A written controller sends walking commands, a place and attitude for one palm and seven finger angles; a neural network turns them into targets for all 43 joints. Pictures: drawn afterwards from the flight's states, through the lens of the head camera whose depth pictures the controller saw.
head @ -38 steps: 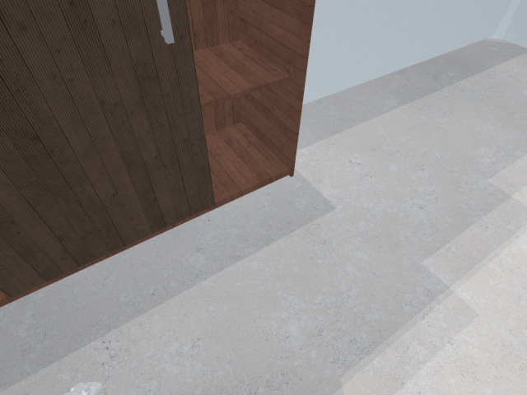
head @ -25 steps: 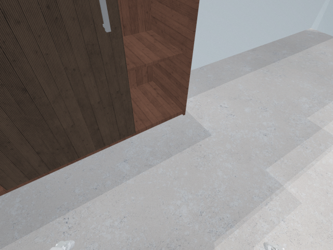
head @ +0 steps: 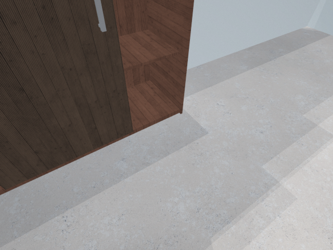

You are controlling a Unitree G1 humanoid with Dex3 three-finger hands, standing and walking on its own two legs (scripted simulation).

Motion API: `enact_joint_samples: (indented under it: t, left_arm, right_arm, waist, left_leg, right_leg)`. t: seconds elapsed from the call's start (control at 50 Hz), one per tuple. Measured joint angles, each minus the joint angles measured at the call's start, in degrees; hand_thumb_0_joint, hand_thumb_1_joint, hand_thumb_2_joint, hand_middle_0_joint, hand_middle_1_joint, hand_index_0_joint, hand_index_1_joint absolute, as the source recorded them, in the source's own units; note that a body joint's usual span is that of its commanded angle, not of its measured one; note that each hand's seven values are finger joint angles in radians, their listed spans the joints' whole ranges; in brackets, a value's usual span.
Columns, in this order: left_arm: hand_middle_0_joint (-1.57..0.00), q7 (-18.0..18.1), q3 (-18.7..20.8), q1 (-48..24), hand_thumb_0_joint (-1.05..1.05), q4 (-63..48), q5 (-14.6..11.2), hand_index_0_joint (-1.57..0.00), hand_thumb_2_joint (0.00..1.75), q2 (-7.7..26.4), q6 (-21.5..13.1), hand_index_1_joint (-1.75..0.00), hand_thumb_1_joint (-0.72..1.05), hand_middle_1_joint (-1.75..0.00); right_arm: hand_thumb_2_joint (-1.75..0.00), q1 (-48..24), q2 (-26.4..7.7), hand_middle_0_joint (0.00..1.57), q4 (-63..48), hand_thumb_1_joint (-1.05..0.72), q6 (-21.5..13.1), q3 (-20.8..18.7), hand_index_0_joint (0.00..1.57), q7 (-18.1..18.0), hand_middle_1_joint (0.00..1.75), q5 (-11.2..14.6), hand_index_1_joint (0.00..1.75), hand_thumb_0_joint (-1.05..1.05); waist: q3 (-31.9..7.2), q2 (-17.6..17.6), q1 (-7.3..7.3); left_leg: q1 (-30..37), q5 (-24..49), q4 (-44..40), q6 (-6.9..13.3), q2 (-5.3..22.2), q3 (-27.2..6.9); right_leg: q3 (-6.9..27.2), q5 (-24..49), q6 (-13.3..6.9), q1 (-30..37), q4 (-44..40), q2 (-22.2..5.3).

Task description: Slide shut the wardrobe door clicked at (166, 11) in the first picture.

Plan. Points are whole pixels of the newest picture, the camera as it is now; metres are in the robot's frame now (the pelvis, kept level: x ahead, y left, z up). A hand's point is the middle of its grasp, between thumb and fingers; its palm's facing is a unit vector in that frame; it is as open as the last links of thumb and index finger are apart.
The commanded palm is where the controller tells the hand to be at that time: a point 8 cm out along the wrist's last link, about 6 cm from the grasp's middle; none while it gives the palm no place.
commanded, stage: stand and wait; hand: left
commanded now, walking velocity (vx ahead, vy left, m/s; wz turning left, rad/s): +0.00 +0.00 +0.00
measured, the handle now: out of the picture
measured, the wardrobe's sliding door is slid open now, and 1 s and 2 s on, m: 0.46 0.46 0.46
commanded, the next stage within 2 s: look at it before walking up in 0.12 s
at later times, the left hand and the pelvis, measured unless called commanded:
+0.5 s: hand out of the picture +0.06 +0.24 -0.16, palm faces -0.04 -0.94 -0.33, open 7.4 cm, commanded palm none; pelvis -0.01 +0.00 +0.00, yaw +0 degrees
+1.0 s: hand out of the picture +0.05 +0.22 -0.17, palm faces -0.07 -0.96 -0.27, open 7.4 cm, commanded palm none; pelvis +0.01 +0.00 -0.01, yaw -5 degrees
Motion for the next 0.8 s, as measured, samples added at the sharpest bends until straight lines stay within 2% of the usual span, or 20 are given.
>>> enact_joint_samples:
  t: [0.8]
  left_arm:
    - [-0.2,-0.2,-0.1,0.1,0.01,0.8,0.1,-0.2,0.9,-0.3,-0.4,-0.3,0.9,-0.3]
  right_arm:
    - [-0.9,-0.2,0.5,0.2,0.7,-0.91,-0.3,0.2,0.21,0.2,0.3,0.1,0.3,0.0]
  waist:
    - [0.0,-0.3,0.11]
  left_leg:
    - [-0.4,1.7,-1.4,-0.1,0.3,0.0]
  right_leg:
    - [0.0,2.0,0.0,-0.1,-2.0,0.2]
